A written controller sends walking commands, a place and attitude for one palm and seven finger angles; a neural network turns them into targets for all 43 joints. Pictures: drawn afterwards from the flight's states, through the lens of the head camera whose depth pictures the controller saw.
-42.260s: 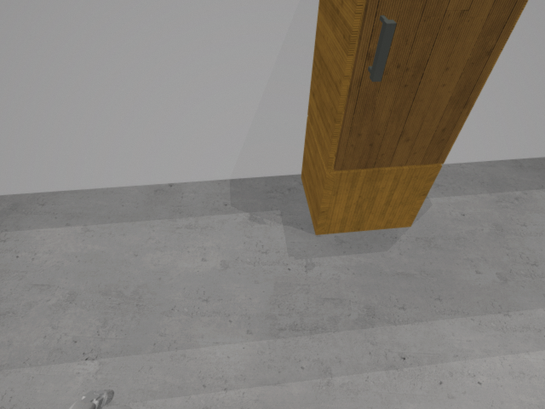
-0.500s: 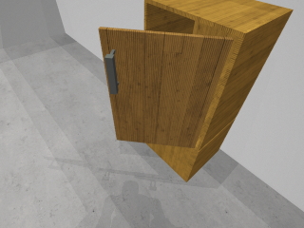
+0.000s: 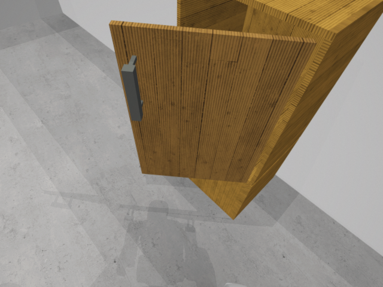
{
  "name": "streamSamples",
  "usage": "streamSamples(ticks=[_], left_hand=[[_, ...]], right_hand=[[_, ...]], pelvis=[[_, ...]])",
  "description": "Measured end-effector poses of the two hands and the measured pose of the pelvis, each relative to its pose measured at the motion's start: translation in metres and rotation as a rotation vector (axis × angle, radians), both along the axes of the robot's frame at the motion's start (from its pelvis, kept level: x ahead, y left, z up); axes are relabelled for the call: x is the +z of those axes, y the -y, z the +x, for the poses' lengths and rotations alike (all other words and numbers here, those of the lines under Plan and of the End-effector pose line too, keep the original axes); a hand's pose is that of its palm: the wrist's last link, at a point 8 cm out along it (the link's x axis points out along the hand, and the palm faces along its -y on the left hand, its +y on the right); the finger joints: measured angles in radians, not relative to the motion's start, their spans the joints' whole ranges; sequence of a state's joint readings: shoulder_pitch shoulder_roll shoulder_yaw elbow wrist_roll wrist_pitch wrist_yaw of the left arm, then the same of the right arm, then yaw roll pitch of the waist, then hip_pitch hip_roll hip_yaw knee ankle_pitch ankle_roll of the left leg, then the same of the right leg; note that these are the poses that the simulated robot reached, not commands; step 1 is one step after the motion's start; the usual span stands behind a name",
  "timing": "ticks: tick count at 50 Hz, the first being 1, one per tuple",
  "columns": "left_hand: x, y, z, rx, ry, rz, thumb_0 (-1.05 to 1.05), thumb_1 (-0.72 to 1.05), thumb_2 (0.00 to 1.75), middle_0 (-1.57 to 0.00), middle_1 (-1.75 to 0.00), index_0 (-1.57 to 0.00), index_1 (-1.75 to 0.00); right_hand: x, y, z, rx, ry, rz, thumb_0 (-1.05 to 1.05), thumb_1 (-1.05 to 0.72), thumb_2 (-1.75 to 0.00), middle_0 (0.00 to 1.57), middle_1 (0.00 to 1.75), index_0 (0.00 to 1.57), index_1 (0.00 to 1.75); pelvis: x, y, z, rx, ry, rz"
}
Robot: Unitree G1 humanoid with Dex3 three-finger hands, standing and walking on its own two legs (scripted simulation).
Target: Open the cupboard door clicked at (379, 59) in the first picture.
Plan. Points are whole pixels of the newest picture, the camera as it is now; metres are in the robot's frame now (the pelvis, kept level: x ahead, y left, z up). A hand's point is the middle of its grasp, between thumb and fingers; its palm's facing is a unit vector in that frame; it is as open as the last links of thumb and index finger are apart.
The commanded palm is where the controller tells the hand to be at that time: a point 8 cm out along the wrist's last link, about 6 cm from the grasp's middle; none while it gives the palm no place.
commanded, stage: come to a stop and stand still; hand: left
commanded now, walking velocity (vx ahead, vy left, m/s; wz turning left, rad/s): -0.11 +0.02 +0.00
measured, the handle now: (135, 89) +0.53 +0.16 +0.10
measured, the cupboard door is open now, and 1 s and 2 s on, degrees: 42 42 42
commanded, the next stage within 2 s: look again from close up in 0.64 s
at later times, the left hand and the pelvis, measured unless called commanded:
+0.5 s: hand out of the picture +0.00 +0.19 -0.19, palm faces +0.06 -0.98 -0.18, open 7.3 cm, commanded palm none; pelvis -0.03 +0.01 -0.01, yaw +0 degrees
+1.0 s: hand out of the picture -0.04 +0.20 -0.17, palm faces +0.04 -0.96 -0.28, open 7.4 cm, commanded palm none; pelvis -0.03 -0.01 -0.01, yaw +1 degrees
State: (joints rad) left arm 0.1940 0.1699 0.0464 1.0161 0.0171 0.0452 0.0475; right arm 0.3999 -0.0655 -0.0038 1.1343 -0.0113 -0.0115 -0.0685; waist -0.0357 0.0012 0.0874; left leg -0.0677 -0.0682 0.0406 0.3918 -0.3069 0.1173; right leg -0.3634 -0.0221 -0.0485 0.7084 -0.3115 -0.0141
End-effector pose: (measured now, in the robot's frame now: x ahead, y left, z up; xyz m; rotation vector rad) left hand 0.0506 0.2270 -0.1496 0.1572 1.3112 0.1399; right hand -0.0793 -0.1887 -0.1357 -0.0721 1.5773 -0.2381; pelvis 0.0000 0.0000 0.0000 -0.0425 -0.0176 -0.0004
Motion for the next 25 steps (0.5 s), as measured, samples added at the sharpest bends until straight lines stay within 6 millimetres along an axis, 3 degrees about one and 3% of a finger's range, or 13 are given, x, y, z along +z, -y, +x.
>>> streamSamples(ticks=[5,8,13,16,19,25], left_hand=[[0.005,0.007,0.032,-0.012,0.088,0.021,0.01,0.93,0.9,-0.2,-0.3,-0.2,-0.3],[0.003,0.013,0.035,-0.012,0.128,0.029,0.0,0.92,0.9,-0.2,-0.3,-0.2,-0.3],[-0.002,0.02,0.015,-0.015,0.108,0.004,0.0,0.91,0.9,-0.2,-0.3,-0.2,-0.3],[-0.008,0.011,0.001,0.002,0.101,-0.003,-0.01,0.93,0.9,-0.2,-0.3,-0.2,-0.3],[-0.015,0.0,-0.015,0.014,0.077,-0.017,-0.01,0.93,0.9,-0.2,-0.3,-0.2,-0.3],[-0.009,-0.014,-0.055,0.042,0.024,-0.011,0.0,0.92,0.9,-0.2,-0.3,-0.2,-0.3]], right_hand=[[-0.012,0.02,0.028,0.005,0.052,-0.005,0.0,-0.91,-0.9,0.2,0.3,0.2,0.3],[-0.02,0.036,0.048,0.014,0.1,-0.016,0.0,-0.91,-0.9,0.2,0.3,0.2,0.3],[-0.019,0.053,0.088,0.053,0.21,-0.051,0.0,-0.91,-0.9,0.2,0.3,0.2,0.29],[-0.014,0.052,0.104,0.083,0.282,-0.066,0.0,-0.91,-0.9,0.2,0.3,0.2,0.29],[-0.011,0.044,0.109,0.104,0.328,-0.074,0.0,-0.91,-0.9,0.19,0.3,0.19,0.29],[-0.003,0.03,0.104,0.151,0.325,-0.056,0.0,-0.93,-0.9,0.2,0.3,0.2,0.29]], pelvis=[[-0.006,0.009,0.004,-0.003,-0.004,0.011],[-0.012,0.014,0.001,-0.004,-0.002,0.018],[-0.013,0.011,-0.012,0.007,0.013,0.014],[-0.016,0.006,-0.019,0.004,0.017,0.014],[-0.018,-0.002,-0.025,-0.005,0.031,0.025],[-0.01,-0.01,-0.032,-0.006,0.033,0.037]])
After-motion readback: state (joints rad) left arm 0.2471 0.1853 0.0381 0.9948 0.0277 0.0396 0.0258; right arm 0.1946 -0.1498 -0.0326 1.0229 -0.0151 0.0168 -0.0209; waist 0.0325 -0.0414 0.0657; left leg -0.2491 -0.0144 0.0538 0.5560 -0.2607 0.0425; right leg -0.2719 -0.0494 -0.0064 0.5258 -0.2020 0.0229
